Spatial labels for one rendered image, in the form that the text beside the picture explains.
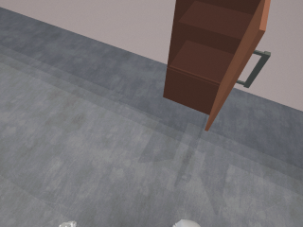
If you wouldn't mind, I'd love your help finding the cupboard door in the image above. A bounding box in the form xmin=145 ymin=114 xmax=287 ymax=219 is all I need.
xmin=205 ymin=0 xmax=271 ymax=131

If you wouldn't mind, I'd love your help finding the handle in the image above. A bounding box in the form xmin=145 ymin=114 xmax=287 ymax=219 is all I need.
xmin=236 ymin=49 xmax=271 ymax=88

